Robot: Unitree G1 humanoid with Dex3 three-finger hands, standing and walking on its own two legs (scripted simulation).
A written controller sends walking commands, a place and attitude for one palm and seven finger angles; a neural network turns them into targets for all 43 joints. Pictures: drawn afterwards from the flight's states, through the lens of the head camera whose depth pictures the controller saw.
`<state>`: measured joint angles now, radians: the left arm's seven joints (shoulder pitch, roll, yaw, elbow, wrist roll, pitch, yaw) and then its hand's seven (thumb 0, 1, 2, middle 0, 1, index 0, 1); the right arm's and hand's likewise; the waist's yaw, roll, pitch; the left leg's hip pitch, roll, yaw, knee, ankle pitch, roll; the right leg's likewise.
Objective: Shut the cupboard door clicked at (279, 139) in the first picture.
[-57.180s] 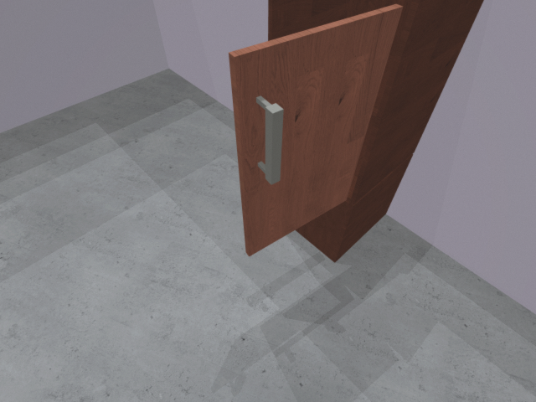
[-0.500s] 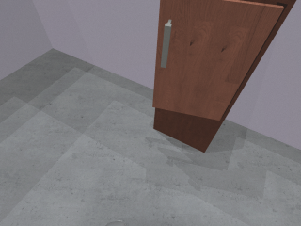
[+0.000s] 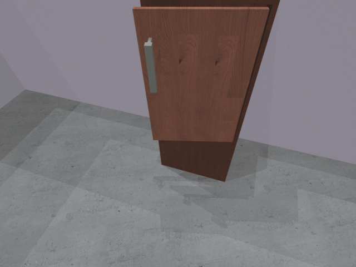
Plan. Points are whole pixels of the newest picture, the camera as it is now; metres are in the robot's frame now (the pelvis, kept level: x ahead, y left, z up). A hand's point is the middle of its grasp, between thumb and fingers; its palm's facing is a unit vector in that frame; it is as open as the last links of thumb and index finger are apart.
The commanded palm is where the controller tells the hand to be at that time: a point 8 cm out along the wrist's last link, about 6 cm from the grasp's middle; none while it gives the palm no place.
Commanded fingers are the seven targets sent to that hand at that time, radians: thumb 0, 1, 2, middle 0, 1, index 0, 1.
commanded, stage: take the last steps up to it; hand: left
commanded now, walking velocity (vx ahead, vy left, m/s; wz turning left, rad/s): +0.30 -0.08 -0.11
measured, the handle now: (152, 66) +0.70 +0.12 +0.08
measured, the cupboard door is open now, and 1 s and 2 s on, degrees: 16 16 16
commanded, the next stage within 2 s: come to a stop and stand still in 0.52 s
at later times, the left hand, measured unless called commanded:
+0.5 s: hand (122, 250) +0.20 +0.17 -0.17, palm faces -0.03 -0.99 -0.17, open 7.4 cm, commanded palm none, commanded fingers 0.00 0.90 0.90 -0.20 -0.30 -0.20 -0.30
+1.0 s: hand (144, 211) +0.30 +0.12 -0.16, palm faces +0.02 -0.97 -0.25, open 7.3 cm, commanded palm none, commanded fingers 0.00 0.90 0.90 -0.20 -0.30 -0.20 -0.30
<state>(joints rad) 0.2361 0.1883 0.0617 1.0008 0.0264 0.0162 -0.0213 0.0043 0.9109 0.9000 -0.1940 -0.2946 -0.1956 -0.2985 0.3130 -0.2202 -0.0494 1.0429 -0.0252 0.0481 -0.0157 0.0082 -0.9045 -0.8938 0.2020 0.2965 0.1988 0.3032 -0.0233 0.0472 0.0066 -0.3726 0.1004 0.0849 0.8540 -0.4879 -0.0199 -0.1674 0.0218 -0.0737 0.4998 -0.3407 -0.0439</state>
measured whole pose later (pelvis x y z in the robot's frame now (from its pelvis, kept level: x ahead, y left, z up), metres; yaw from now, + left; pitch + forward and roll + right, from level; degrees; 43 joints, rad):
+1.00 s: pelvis +0.24 -0.07 +0.01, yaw -2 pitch +0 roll +1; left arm 0.17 0.17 0.05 1.04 0.03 0.01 0.04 0.00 0.92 0.90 -0.20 -0.30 -0.20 -0.30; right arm 0.12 -0.22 -0.06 1.00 -0.01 0.07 -0.02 0.01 -0.91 -0.89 0.20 0.30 0.19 0.30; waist 0.02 0.00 0.10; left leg -0.44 -0.02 0.03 0.93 -0.46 -0.05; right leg -0.24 -0.05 -0.10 0.46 -0.22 -0.03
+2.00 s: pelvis +0.23 -0.03 +0.00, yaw -3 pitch +0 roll +0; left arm 0.28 0.17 -0.01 1.06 0.01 -0.02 0.04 0.01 0.91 0.90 -0.20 -0.29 -0.20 -0.30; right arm 0.32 -0.14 0.01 1.06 -0.02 0.00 -0.01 0.01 -0.91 -0.89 0.20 0.30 0.19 0.30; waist -0.02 0.01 0.03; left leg -0.30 0.01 0.06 0.55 -0.25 0.02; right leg -0.20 0.00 0.02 0.56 -0.35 0.00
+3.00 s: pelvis +0.19 -0.05 -0.07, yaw -1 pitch +10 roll -1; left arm 0.43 0.26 0.20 -0.07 -0.32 -0.27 -0.29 0.02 0.90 0.90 -0.70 -0.84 -0.70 -0.85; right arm 0.29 -0.20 0.02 0.57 0.04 -0.22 -0.08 0.02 -0.90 -0.89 0.20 0.30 0.20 0.30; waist -0.01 0.04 -0.14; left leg -0.81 0.05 -0.02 1.04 -0.40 -0.02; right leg -0.68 0.02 -0.08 1.05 -0.54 -0.04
